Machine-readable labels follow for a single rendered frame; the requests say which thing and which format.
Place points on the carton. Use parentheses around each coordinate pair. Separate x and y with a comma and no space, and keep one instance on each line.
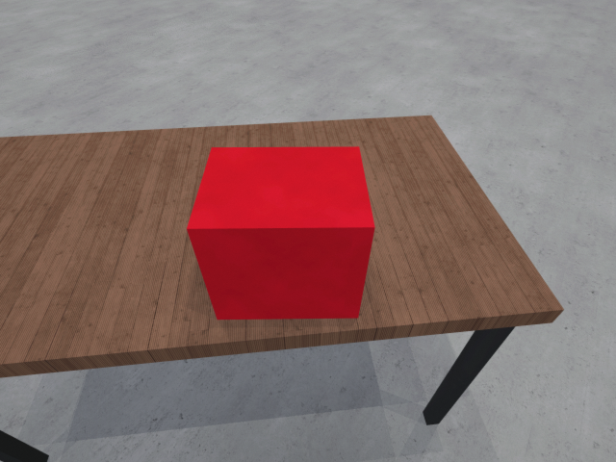
(283,232)

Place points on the table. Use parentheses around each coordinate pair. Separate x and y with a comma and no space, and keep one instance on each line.
(97,268)

